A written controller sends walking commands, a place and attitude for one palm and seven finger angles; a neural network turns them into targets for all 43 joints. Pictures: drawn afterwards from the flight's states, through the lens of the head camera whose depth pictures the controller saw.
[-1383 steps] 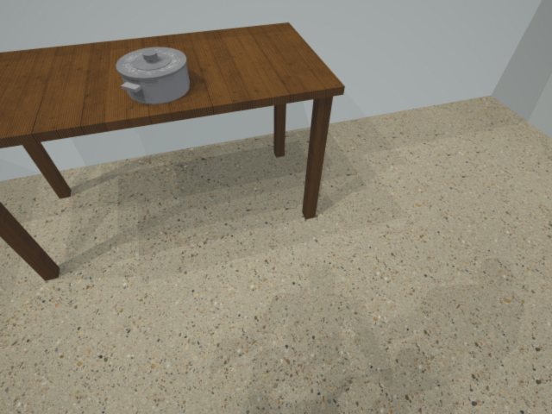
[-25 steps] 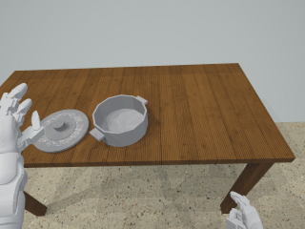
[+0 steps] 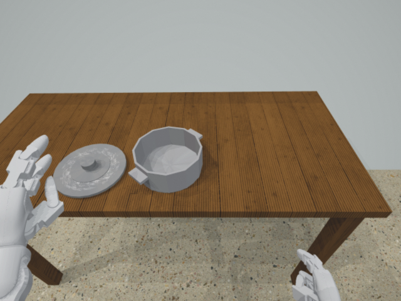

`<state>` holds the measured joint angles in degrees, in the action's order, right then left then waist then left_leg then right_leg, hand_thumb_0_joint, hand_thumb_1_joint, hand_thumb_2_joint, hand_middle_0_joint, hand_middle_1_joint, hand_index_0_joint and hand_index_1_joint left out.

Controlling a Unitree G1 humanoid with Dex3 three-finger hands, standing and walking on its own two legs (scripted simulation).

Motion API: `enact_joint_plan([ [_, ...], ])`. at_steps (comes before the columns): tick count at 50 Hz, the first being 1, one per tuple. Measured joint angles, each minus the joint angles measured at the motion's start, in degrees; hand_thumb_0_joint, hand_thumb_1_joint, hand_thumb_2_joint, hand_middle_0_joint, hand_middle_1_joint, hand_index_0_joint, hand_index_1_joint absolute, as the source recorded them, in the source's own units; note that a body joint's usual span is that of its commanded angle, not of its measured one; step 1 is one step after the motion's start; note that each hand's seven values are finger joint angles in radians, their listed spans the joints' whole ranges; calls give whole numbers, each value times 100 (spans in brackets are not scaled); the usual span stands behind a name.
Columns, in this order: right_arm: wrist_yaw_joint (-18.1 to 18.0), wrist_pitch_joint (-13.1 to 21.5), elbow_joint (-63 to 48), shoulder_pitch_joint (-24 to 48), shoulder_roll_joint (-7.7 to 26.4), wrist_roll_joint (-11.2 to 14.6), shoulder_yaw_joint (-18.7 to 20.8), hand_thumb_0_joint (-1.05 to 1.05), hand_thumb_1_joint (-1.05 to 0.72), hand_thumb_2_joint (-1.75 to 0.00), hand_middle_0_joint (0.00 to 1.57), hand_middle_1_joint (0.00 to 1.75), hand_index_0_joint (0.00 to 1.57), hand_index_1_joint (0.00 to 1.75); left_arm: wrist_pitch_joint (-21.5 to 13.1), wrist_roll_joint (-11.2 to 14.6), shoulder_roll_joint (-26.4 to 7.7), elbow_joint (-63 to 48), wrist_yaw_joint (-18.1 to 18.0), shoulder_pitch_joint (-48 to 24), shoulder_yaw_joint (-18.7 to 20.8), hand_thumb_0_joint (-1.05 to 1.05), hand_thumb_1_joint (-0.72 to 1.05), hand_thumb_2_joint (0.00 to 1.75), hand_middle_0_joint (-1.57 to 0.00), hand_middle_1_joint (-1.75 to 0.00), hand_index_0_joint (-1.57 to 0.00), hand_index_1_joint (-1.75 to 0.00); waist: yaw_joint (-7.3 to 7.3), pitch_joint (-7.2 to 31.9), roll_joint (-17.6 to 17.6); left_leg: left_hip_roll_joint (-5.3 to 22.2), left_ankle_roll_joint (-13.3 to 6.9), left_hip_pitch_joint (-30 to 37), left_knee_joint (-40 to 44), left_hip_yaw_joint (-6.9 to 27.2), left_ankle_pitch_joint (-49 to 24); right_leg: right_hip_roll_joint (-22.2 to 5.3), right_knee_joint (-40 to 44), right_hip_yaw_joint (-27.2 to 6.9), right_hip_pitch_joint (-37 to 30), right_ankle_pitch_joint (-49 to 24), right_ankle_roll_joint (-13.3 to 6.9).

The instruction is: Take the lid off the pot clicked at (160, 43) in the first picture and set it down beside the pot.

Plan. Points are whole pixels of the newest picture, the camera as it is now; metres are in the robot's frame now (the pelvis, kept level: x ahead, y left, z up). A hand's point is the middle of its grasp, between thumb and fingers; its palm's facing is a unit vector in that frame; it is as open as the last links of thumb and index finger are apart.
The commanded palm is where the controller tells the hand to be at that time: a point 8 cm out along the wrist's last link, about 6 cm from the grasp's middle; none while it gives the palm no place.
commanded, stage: draw the hand back to the body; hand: left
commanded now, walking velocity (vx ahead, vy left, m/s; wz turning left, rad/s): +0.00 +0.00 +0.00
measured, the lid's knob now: (88, 163) +0.47 +0.39 -0.04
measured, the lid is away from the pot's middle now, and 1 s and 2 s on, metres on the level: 0.24 0.24 0.24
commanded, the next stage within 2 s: step back with the hand held close in 0.28 s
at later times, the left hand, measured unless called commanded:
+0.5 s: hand (30, 218) +0.18 +0.27 +0.17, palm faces +0.39 -0.83 -0.39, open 7.4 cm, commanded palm +0.12 +0.30 +0.17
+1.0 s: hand (2, 252) +0.13 +0.29 +0.15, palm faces +0.31 -0.82 -0.49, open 7.4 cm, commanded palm +0.07 +0.33 +0.17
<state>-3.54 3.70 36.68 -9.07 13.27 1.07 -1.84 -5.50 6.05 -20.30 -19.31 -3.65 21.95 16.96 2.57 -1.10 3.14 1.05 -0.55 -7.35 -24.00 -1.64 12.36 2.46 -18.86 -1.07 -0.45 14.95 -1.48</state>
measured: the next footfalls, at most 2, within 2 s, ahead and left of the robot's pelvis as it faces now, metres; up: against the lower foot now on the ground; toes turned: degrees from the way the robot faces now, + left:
left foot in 1.94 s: -0.04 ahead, +0.13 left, +0.00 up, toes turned -1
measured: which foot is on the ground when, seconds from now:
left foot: down 0.00-1.00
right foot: down 0.00-1.00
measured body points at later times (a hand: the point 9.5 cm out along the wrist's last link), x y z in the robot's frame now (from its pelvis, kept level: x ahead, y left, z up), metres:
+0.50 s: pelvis -0.01 +0.02 +0.00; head -0.03 +0.02 +0.45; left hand +0.15 +0.31 +0.19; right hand +0.19 -0.19 -0.07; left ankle +0.01 +0.11 -0.74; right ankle -0.05 -0.11 -0.74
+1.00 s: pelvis -0.06 +0.05 -0.02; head -0.03 +0.07 +0.43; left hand +0.11 +0.33 +0.18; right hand +0.11 -0.17 -0.09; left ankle +0.01 +0.11 -0.74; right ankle -0.05 -0.10 -0.74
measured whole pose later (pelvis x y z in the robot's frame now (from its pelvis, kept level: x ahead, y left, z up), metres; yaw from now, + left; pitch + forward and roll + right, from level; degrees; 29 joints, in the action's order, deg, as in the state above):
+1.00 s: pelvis -0.06 +0.05 -0.02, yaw -1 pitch -1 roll -2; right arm -3.0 4.9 29.9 -12.7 11.6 1.8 -1.1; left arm -11.8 2.6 -23.5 -36.0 -5.4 34.6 23.1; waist 0.7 -4.1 1.0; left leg -0.9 -5.1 -22.6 -34.5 -3.6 11.9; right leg -0.4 -31.5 -0.9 15.8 15.3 2.8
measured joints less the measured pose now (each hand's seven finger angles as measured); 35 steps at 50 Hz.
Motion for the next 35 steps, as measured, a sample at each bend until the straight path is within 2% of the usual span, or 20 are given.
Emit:
enact_joint_plan([
  [10,-9,56,-80,25,-53,-54,-28,1,-90,-90,20,30,21,30,29,-42,44,-712,-3,748,-159,2,89,90,-21,-30,-21,-30,70,5,-25,-48,-64,-40,-78,16,5,-47,4,24,-11,-27,67],
  [21,-26,37,-130,37,-109,-66,-86,1,-90,-90,20,30,21,30,88,-94,36,-825,-55,719,-116,2,89,90,-21,-30,-21,-30,128,0,-65,-81,-118,-88,-138,18,-4,-82,-14,34,14,-50,119],
  [23,-16,-1,-205,38,-111,-66,-109,1,-90,-90,20,30,21,30,-95,-120,-75,-867,-44,642,74,2,89,90,-21,-30,-21,-30,128,5,-73,-40,-129,-236,-253,3,33,-44,-50,15,135,-66,131],
  [27,40,-68,-301,71,-113,-57,-85,1,-90,-90,20,30,21,30,-395,-192,-180,-956,-52,548,400,2,89,90,-21,-30,-21,-30,42,-28,-142,-12,-167,-519,-386,-78,53,-31,-197,-65,454,-80,178],
  [32,64,-166,-512,-18,-70,-17,17,1,-90,-90,20,30,21,30,-440,-250,-149,-1145,34,869,316,2,89,90,-21,-30,-20,-30,-146,-71,-258,-99,-274,-747,-430,-231,21,-134,-480,-198,827,-20,292],
  [35,56,-215,-614,-108,-71,9,80,1,-90,-90,20,30,21,30,-423,-272,-253,-1290,59,1132,266,2,89,90,-21,-30,-21,-30,-247,-112,-357,-161,-335,-887,-500,-276,10,-198,-675,-232,1026,34,350],
])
